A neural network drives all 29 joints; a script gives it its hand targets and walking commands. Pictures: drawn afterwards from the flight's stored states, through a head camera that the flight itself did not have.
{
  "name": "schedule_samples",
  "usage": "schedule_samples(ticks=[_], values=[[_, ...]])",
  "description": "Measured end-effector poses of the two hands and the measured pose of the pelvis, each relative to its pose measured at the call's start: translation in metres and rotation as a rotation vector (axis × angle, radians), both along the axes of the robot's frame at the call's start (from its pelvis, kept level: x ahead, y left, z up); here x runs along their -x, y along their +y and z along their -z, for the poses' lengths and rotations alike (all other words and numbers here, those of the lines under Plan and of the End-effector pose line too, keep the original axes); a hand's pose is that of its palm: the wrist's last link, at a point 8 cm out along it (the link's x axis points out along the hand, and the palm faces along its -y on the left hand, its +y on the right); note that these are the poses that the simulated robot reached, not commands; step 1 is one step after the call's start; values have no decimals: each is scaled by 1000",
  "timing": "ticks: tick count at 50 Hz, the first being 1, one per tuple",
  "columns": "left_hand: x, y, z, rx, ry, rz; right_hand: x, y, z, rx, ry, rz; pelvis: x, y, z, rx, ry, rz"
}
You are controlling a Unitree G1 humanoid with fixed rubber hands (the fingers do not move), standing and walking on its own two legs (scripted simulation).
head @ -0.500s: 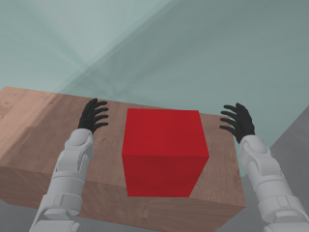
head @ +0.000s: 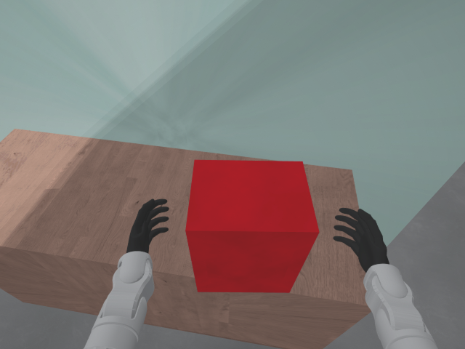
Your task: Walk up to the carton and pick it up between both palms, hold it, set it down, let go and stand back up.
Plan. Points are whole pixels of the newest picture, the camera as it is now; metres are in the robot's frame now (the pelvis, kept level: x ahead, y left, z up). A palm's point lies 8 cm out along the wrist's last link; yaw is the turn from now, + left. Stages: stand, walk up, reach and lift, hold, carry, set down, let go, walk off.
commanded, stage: set down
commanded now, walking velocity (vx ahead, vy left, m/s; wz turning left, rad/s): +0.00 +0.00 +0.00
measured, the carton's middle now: (245, 231) +0.38 -0.01 -0.06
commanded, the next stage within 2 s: let go in 1.68 s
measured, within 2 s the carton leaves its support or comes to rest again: neither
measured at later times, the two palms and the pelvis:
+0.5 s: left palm (137, 289) +0.24 +0.19 -0.03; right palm (374, 302) +0.23 -0.23 -0.03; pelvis +0.00 +0.00 -0.01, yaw +2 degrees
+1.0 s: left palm (120, 326) +0.19 +0.21 -0.07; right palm (361, 328) +0.20 -0.21 -0.06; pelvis +0.00 +0.00 -0.01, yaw +3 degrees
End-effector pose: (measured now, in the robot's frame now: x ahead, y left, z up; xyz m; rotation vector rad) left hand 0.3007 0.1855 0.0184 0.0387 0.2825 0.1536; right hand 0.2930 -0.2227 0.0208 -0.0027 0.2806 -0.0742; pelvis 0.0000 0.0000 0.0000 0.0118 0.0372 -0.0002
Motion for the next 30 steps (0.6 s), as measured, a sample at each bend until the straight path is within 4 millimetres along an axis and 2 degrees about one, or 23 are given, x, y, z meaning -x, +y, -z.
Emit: schedule_samples(ticks=[7,15,21,26,30], values=[[17,3,17,-2,-9,-1,2,7,15,7,-6,2,-3,1,0,3,-1,-7],[45,15,41,-13,-1,3,24,8,43,11,28,30,-4,4,3,13,1,-27],[54,6,43,-1,-20,45,45,0,43,14,-14,65,-4,4,5,17,-9,-33],[63,2,53,4,4,49,66,-6,52,34,31,70,-2,2,6,13,-32,-27],[68,2,56,16,-3,31,72,-4,52,35,21,54,1,0,8,7,-36,-22]])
